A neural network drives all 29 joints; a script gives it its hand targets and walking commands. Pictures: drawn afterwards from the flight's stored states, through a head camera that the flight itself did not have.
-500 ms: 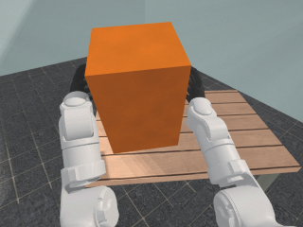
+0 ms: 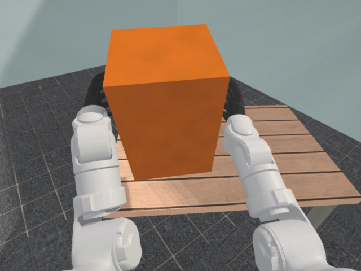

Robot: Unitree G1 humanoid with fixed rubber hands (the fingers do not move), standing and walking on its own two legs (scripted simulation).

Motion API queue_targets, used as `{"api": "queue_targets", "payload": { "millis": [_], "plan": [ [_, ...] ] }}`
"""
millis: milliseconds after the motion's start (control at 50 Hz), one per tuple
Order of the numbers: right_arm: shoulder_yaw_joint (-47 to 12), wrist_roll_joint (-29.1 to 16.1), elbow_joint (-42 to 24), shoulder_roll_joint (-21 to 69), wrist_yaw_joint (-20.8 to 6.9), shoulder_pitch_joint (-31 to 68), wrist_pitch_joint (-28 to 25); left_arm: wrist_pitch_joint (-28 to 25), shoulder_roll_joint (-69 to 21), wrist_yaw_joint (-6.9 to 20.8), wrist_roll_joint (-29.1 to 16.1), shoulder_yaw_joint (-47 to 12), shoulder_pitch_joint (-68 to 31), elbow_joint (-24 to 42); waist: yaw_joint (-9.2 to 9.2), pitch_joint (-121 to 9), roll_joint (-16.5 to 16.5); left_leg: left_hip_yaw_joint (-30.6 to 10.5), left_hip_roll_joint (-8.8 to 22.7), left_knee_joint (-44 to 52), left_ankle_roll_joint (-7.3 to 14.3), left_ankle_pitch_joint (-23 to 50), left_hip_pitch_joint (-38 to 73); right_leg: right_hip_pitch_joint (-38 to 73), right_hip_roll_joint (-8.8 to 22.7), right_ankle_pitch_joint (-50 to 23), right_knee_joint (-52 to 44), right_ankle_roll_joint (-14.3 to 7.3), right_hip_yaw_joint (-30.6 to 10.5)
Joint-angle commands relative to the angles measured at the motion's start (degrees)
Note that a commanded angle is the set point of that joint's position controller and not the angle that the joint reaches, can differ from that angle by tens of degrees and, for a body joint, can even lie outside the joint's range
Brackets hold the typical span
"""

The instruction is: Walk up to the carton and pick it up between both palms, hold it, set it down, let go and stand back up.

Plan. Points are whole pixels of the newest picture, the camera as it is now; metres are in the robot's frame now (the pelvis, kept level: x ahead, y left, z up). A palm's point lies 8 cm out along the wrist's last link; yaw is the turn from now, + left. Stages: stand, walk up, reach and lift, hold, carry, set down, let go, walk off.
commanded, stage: hold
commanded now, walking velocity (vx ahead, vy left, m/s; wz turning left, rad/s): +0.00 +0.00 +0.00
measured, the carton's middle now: (167, 109) +0.42 +0.02 +0.20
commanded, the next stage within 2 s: none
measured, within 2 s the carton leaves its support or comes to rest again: neither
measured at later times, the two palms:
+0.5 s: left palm (96, 112) +0.37 +0.15 +0.23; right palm (234, 115) +0.36 -0.12 +0.21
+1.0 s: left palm (97, 111) +0.37 +0.15 +0.23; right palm (236, 113) +0.37 -0.13 +0.22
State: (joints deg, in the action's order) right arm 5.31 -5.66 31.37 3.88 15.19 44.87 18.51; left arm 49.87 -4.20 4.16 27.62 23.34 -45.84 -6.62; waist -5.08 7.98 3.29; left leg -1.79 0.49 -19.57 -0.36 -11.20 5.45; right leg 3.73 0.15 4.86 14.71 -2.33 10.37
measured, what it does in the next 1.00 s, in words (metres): stands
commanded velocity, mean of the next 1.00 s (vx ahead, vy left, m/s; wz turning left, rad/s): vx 0.00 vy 0.00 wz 0.00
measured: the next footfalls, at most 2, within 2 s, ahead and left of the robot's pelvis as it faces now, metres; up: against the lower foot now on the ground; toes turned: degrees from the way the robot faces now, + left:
none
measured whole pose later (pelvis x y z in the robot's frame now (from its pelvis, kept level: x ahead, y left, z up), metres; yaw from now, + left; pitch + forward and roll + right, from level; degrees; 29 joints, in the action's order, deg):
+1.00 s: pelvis +0.00 +0.00 +0.00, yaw +0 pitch -14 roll -1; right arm 4.4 -6.7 30.9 3.6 16.0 45.2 18.7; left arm 50.2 -4.0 4.3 27.3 23.1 -45.3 -5.6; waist -5.3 7.9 3.8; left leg -1.8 0.8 -19.6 -0.6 -11.3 5.6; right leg 3.9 -0.2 4.8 14.5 -2.6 10.4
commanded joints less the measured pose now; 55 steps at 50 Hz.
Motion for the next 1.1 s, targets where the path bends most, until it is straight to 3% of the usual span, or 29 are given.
{"api": "queue_targets", "payload": {
  "millis": [0,120,200,260,340,440,580,720,840,900,940,1000,1080],
  "plan": [
    [-18.4,-5.0,-17.9,24.5,-8.8,46.5,-4.9,-3.9,-24.0,9.7,-10.4,-23.2,-35.6,3.3,-0.53,-25.6,-4.0,4.5,-2.2,5.5,0.5,8.7,-14.0,21.4,-1.9,-3.1,2.3,3.9,-2.2],
    [-21.1,-7.1,-19.3,25.4,-8.0,45.3,-4.6,-4.5,-24.7,9.0,-11.6,-26.0,-36.2,7.5,-1.3,-29.0,-6.0,4.2,-2.7,2.9,-0.8,16.8,-10.7,21.8,-2.3,-9.6,2.8,4.0,-2.3],
    [-20.1,-6.7,-17.1,24.9,-8.1,43.6,-3.7,-3.5,-23.4,9.5,-9.6,-24.0,-34.9,6.3,-0.75,-24.5,-4.9,4.6,-2.5,4.9,0.1,12.3,-12.8,21.8,-1.9,-6.2,1.9,3.8,-2.9],
    [-20.8,-7.3,-19.2,25.8,-8.1,45.2,-3.9,-3.6,-23.8,9.5,-10.2,-24.7,-35.4,6.7,-0.26,-25.6,-5.6,4.8,-2.6,5.4,0.6,10.3,-13.5,22.3,-1.4,-5.8,2.5,4.2,-3.0],
    [-21.2,-6.6,-19.2,25.8,-7.8,44.7,-3.9,-3.6,-23.8,9.5,-10.7,-25.0,-35.7,7.2,-1.06,-26.7,-4.6,4.6,-2.5,4.2,0.1,13.1,-11.8,22.1,-1.9,-7.8,2.5,4.1,-2.7],
    [-19.4,-6.0,-17.9,25.1,-8.2,44.6,-3.5,-3.3,-23.6,9.9,-10.4,-24.1,-36.0,5.4,-0.98,-23.7,-4.4,4.5,-2.2,5.8,0.7,8.5,-14.3,21.8,-1.7,-4.5,2.1,3.8,-2.8],
    [-20.3,-6.8,-20.2,24.3,-8.3,46.2,-4.4,-3.8,-25.5,9.4,-11.5,-25.6,-35.6,6.1,-1.51,-27.9,-5.6,4.0,-2.1,4.0,-0.5,14.9,-11.6,21.7,-2.5,-7.5,2.9,3.8,-2.3],
    [-18.1,-5.3,-16.0,24.1,-8.9,45.5,-3.7,-3.1,-23.5,9.8,-9.5,-22.5,-36.7,4.3,-0.38,-22.9,-5.2,4.4,-1.8,6.5,0.6,7.4,-14.9,20.8,-1.9,-2.1,2.1,3.6,-2.6],
    [-18.7,-5.2,-17.9,25.3,-8.7,47.2,-4.4,-3.9,-23.9,9.6,-10.9,-24.0,-37.7,4.3,-0.74,-27.7,-3.9,4.4,-2.2,5.6,0.6,9.1,-13.6,22.0,-2.1,-4.7,2.5,4.1,-2.4],
    [-20.7,-6.6,-19.3,26.0,-8.3,46.7,-4.5,-4.3,-24.3,9.2,-11.1,-24.5,-36.8,5.7,-0.66,-28.9,-4.6,4.8,-2.9,3.9,0.5,13.4,-12.6,22.9,-1.9,-9.0,2.9,4.3,-3.0],
    [-19.4,-6.2,-16.3,24.9,-8.0,44.0,-3.6,-3.7,-23.3,9.6,-10.0,-23.3,-35.1,4.3,-1.2,-24.8,-4.4,4.7,-2.6,4.5,0.4,12.3,-13.3,22.5,-1.9,-7.1,2.1,4.1,-3.0],
    [-18.6,-6.0,-18.0,24.4,-8.1,44.9,-3.3,-2.9,-23.1,10.3,-10.0,-22.8,-35.1,4.7,-1.05,-25.1,-4.8,4.7,-2.6,5.7,0.7,7.8,-14.4,22.5,-1.6,-4.4,2.1,4.1,-2.9],
    [-21.5,-7.5,-20.9,26.1,-7.7,45.1,-3.7,-3.9,-24.0,9.9,-11.3,-25.2,-36.3,8.1,-1.09,-28.5,-5.1,4.6,-2.7,4.0,0.2,14.2,-12.5,23.5,-1.9,-9.6,3.0,4.2,-2.9]
  ]
}}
